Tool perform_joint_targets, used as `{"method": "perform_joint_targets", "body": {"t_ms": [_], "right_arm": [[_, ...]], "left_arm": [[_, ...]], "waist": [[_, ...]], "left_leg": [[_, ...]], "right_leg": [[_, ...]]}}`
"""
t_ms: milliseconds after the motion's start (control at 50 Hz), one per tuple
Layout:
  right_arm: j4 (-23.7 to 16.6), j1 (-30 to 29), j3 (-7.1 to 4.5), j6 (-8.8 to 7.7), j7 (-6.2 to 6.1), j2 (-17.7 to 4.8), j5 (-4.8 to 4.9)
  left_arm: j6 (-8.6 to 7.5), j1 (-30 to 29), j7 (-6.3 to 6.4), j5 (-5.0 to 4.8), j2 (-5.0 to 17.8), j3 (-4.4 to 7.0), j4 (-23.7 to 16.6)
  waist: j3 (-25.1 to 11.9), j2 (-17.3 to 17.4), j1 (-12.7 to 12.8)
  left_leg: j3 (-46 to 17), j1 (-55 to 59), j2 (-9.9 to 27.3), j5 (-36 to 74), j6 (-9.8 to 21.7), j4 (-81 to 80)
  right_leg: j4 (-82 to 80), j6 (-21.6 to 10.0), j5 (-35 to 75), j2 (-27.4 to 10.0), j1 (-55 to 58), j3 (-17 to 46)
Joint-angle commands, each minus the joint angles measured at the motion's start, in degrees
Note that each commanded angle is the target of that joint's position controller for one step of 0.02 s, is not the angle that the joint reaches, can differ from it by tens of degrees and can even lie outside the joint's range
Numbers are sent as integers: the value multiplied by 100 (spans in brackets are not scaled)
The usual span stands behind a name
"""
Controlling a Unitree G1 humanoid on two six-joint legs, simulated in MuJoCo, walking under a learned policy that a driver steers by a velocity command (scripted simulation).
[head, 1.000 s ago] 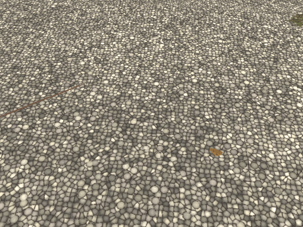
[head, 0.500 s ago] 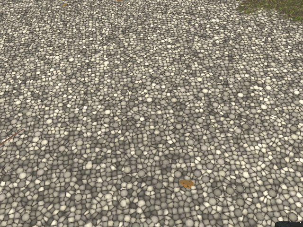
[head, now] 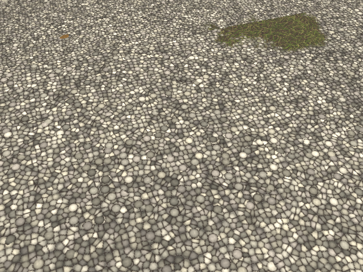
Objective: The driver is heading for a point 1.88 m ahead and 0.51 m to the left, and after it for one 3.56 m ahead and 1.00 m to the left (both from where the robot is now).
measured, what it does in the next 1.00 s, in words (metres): walks ahead, turning left: right foot, then left foot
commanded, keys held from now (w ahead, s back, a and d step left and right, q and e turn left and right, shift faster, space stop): w+q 0.86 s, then w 0.14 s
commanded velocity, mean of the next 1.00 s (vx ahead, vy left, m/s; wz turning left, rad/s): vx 0.50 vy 0.00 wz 0.44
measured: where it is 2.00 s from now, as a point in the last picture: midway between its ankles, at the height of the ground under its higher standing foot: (98, 154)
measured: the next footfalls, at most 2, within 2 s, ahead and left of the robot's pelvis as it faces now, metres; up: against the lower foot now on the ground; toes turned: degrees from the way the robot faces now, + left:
right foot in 0.20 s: +0.28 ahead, -0.15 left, +0.00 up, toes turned +5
left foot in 0.72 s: +0.48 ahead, +0.18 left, +0.00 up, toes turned +24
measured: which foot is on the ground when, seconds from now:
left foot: down 0.00-0.20, up 0.22-0.70, down 0.72-1.00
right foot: up 0.00-0.18, down 0.20-0.72, up 0.74-1.00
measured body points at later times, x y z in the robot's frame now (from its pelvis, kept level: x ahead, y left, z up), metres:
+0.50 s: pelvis +0.25 -0.04 +0.00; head +0.27 -0.04 +0.45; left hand +0.24 +0.25 -0.12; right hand +0.47 -0.27 -0.10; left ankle +0.33 +0.14 -0.68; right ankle +0.24 -0.15 -0.75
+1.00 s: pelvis +0.48 +0.11 +0.00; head +0.50 +0.14 +0.45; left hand +0.52 +0.43 -0.10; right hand +0.68 -0.10 -0.10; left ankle +0.44 +0.16 -0.75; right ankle +0.69 +0.00 -0.68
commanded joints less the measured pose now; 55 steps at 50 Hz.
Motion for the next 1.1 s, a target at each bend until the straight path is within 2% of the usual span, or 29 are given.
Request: {"method": "perform_joint_targets", "body": {"t_ms": [20, 120, 160, 180, 200, 220, 240, 260, 280, 300, 320, 340, 420, 520, 600, 640, 680, 700, 720, 740, 760, 780, 800, 820, 840, 880, 920, 1020, 1100], "right_arm": [[-319, -164, -222, -37, -55, -1012, 81], [-152, 232, -249, 109, -99, -1112, 139], [-151, 149, -288, 165, -135, -1204, 139], [-165, 92, -272, 177, -145, -1162, 131], [-224, 42, -199, 158, -136, -951, 82], [-443, -10, -46, 125, -142, -508, -99], [-553, 741, 24, 28, -133, -257, 113], [-431, 449, -128, 34, -146, -870, 226], [-528, -26, -194, 54, -134, -1026, 224], [-533, -203, -196, 93, -143, -927, 177], [-572, -307, -216, 140, -134, -855, 123], [-580, -247, -217, 204, -112, -744, 134], [-775, -512, -191, 357, -91, -502, 106], [-1032, -1279, -116, 316, 75, -388, 90], [-1345, -1915, -105, 328, 191, -443, 95], [-1472, -2012, -143, 345, 232, -539, 83], [-1456, -1569, -271, 381, 230, -756, 63], [-1251, -754, -420, 394, 201, -978, 80], [-965, 272, -638, 437, 107, -1415, 103], [-958, 276, -756, 429, 18, -2154, 164], [-1234, 374, -639, 308, 67, -1942, 104], [-1161, 243, -520, 214, 104, -1509, 53], [-1149, 5, -465, 164, 97, -1326, 72], [-1208, -422, -400, 158, 79, -1127, 66], [-1305, -706, -335, 156, 58, -958, 8], [-1369, -857, -315, 140, 16, -920, -30], [-1267, -726, -316, 103, -45, -974, -14], [-975, -325, -297, 102, -138, -1024, 23], [-727, 59, -301, 111, -128, -1092, 55]], "left_arm": [[-136, -569, -40, -5, 135, -3, -496], [-262, -1171, -174, -85, 284, 43, -680], [-315, -891, -179, -88, 451, 119, -626], [-329, -406, -146, -65, 595, 204, -483], [-341, 339, -87, 15, 863, 320, -333], [-300, 1384, -10, 97, 1326, 432, -230], [-227, 1467, -63, 126, 1489, 449, -121], [-213, 1284, -71, 62, 917, 321, -151], [-213, 1002, -61, 13, 655, 233, -147], [-219, 662, -78, 37, 530, 177, -134], [-229, 410, -96, 54, 398, 147, -96], [-257, 255, -92, 87, 372, 145, -56], [-363, 185, -44, 86, 532, 241, 162], [-291, 343, 37, 61, 811, 327, 372], [-183, 632, 53, -57, 1022, 405, 563], [-106, 677, 54, -119, 1133, 445, 632], [-25, 596, 76, -172, 1316, 491, 629], [25, 503, 88, -204, 1302, 474, 612], [13, 617, 114, -116, 1106, 388, 565], [-85, 1025, 74, 175, 284, 127, 239], [-310, 733, 15, 13, 491, 87, 126], [-424, 131, -34, -231, 894, 188, -21], [-491, -9, -23, -207, 823, 146, -55], [-504, -11, 29, -48, 817, 159, 25], [-456, 73, 44, 41, 893, 210, 63], [-318, 225, 15, 77, 810, 216, 106], [-221, 144, 13, 104, 626, 159, 119], [-224, -787, -62, 55, 378, 31, -57], [-290, -1382, -165, -24, 444, 21, -232]], "waist": [[85, 655, 44], [191, 739, -63], [81, 840, 198], [-169, 808, 476], [-733, 677, 836], [-1713, -238, 1212], [-2232, -1872, 811], [-1567, -1010, 945], [-889, -639, 939], [-569, -279, 759], [-280, -304, 617], [-161, -425, 466], [62, -192, 340], [239, -48, 577], [442, -25, 768], [432, -77, 721], [28, -247, 382], [-396, -153, -99], [-940, 173, -523], [-1196, 1862, 46], [-2305, 1478, -181], [-1614, 929, -332], [-1056, 728, -158], [-697, 412, 105], [-555, 487, 326], [-488, 526, 503], [-359, 461, 496], [-35, 624, 104], [249, 637, -152]], "left_leg": [[-959, -83, 1294, 1254, 881, -712], [-1310, 188, 1495, 1046, 775, -290], [-1478, 272, 1559, 1187, 643, 71], [-1371, 146, 1383, 1650, 516, 546], [-1137, -331, 1050, 1665, 321, 1566], [-693, -1456, 549, -54, 54, 3460], [-601, -3173, 89, -2421, -139, 4938], [-890, -3684, 428, -2125, -180, 5574], [-798, -3821, 610, -1580, -174, 5618], [-710, -3578, 798, -1159, -216, 5495], [-702, -3443, 925, -888, -250, 5265], [-705, -3170, 1038, -702, -275, 5153], [-689, -3270, 1118, -144, -415, 4673], [-383, -3115, 1040, 1121, -361, 3094], [-92, -3097, 955, 950, -149, 2342], [111, -2970, 811, 455, 28, 2149], [490, -2098, 384, -109, 273, 2066], [653, -988, 69, 105, 457, 1727], [190, 760, 111, 348, 702, 1628], [-2826, 2525, 1633, -147, 1608, 1186], [-5041, 3088, 2289, -1161, 2198, 149], [-4316, 2766, 2153, -952, 1844, -20], [-3560, 2016, 1911, -563, 1639, 32], [-2980, 1187, 1677, 41, 1447, 52], [-2586, 570, 1503, 658, 1367, -35], [-2271, 35, 1400, 1255, 1400, -239], [-1826, -274, 1295, 1734, 1389, -371], [-1178, -402, 965, 1249, 979, -487], [-1419, 69, 1245, 831, 962, -385]], "right_leg": [[-1025, 95, 843, 90, 175, -90], [-1947, 71, 872, 370, 701, -71], [-2261, -58, 600, 432, 1276, -82], [-2470, -194, 574, 492, 2057, -167], [-2343, -422, 662, 148, 3313, 69], [-2134, -769, 837, -1101, 4963, 1294], [-2832, -1542, -471, -2048, 5961, 3609], [-3100, -1401, -1279, -1820, 5442, 3443], [-3194, -1205, -1132, -1607, 4763, 2534], [-3371, -1105, -634, -1349, 4098, 1963], [-3567, -1086, -250, -1157, 3609, 1509], [-3760, -1049, 9, -1048, 3233, 1122], [-4125, -1163, 948, -1069, 2920, 245], [-4184, -1008, 1206, -943, 3113, -715], [-4045, -855, 1210, -1128, 3660, -1046], [-3699, -750, 1869, -1215, 3986, -1187], [-2711, -606, 3793, -1154, 4099, -1411], [-1602, -454, 4313, -959, 3843, -1618], [-47, -195, 3403, -720, 2737, -1681], [2123, 225, -1681, 269, 126, -1504], [3064, 220, -2674, 712, -644, 33], [3085, 88, -2134, 410, -1191, 245], [2645, -28, -1640, 172, -1139, 192], [2142, -26, -1288, -38, -754, 199], [1789, -15, -1066, -158, -289, 237], [1406, 85, -849, -179, 101, 167], [916, 228, -437, -142, 138, 32], [-1005, 302, 1451, 63, 351, -79], [-1716, 153, 1623, 183, 260, -71]]}}
Velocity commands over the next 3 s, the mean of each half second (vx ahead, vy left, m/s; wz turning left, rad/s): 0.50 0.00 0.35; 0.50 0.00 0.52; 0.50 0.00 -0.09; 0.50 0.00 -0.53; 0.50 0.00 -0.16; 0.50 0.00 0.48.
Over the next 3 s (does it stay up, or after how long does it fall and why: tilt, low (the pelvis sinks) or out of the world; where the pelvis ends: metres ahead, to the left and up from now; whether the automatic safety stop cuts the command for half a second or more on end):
stays up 1.60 0.38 -0.02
